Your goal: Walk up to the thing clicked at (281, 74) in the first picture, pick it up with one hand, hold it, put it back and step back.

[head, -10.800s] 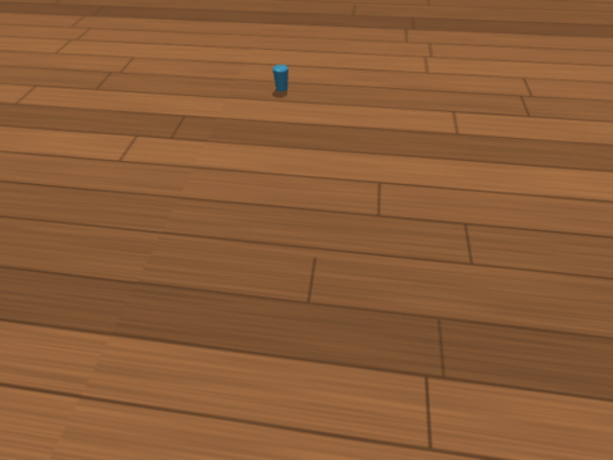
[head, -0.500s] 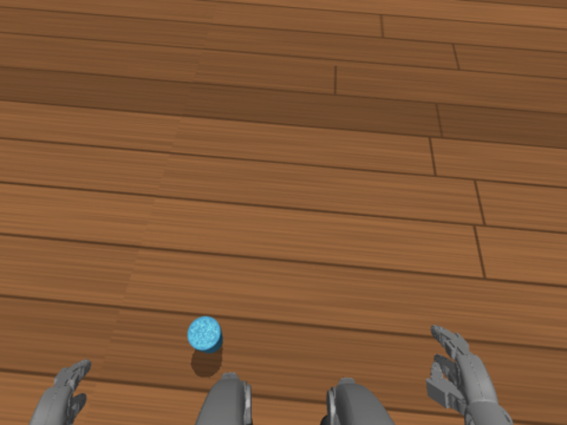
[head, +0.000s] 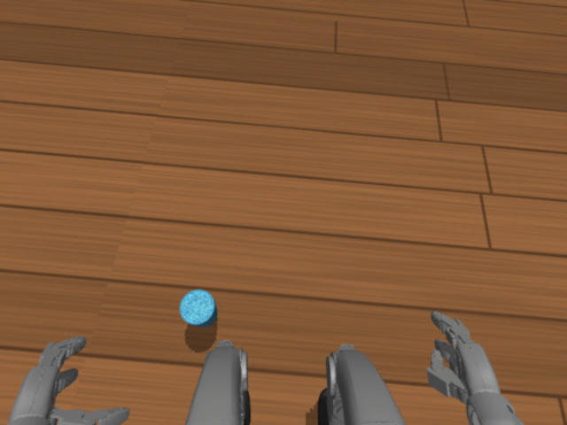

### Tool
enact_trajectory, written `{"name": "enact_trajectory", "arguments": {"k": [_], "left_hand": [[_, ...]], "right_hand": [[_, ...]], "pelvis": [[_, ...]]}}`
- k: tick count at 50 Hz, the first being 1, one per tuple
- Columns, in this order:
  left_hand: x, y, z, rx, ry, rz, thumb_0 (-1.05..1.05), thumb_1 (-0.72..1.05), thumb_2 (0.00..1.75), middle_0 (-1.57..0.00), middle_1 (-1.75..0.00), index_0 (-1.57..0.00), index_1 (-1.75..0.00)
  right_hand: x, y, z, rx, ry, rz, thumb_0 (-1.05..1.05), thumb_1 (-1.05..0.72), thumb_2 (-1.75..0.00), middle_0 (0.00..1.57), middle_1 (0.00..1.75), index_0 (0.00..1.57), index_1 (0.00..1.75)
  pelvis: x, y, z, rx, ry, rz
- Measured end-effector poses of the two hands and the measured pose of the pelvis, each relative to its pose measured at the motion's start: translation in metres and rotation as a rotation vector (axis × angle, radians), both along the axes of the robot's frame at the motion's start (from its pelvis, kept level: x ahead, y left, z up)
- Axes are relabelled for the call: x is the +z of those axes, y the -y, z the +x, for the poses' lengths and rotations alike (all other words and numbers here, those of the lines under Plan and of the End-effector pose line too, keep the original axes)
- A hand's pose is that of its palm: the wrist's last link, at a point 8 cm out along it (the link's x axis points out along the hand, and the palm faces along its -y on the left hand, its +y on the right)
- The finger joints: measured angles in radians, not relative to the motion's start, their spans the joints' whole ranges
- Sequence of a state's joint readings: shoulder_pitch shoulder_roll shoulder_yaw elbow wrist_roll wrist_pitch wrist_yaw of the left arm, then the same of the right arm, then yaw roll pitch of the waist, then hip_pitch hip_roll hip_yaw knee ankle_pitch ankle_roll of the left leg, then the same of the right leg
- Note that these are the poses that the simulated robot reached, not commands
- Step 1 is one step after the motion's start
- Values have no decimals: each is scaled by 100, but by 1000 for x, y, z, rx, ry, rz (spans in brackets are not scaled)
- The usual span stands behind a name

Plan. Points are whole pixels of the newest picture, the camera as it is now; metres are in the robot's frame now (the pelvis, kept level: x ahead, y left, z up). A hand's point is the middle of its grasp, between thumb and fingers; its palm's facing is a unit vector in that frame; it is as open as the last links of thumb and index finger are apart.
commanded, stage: go down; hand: left
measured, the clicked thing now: (201, 310) +0.36 +0.22 -0.57
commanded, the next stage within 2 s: none
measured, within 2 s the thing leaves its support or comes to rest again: neither
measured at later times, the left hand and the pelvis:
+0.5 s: hand (81, 356) +0.23 +0.35 -0.21, palm faces -0.06 -0.82 -0.56, open 16.3 cm; pelvis -0.04 -0.01 -0.11, yaw -2 degrees
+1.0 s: hand (78, 339) +0.26 +0.38 -0.25, palm faces +0.00 -0.90 -0.44, open 16.5 cm; pelvis -0.06 +0.00 -0.19, yaw -4 degrees
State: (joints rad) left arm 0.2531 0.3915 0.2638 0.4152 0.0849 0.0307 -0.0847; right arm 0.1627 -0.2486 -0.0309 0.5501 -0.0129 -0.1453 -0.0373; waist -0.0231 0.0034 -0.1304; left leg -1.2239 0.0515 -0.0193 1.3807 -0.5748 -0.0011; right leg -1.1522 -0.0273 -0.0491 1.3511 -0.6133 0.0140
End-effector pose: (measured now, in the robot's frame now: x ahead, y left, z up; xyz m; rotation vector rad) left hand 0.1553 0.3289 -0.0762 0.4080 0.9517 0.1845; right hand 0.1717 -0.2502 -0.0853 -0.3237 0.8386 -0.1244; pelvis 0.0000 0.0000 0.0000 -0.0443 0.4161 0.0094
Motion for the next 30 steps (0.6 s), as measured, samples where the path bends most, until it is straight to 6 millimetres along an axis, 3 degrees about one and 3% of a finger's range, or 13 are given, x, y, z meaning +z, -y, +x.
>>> {"name": "enact_trajectory", "arguments": {"k": [15,25,30], "left_hand": [[-66,-18,62,-215,127,160,0,-36,69,-7,-64,-9,-65],[-90,-60,60,-156,202,157,-1,-39,30,-5,-26,-6,-26],[-106,-70,67,-187,254,104,-1,-37,17,-4,-14,-5,-13]], "right_hand": [[-94,13,-16,10,-104,-3,1,-83,-88,21,30,21,30],[-138,18,-32,28,-183,-23,1,-82,-88,21,30,21,30],[-154,20,-36,43,-188,-60,1,-82,-88,21,30,21,30]], "pelvis": [[-75,3,-24,-15,-116,-4],[-114,5,-37,-26,-153,-15],[-133,2,-44,-29,-158,-31]]}}
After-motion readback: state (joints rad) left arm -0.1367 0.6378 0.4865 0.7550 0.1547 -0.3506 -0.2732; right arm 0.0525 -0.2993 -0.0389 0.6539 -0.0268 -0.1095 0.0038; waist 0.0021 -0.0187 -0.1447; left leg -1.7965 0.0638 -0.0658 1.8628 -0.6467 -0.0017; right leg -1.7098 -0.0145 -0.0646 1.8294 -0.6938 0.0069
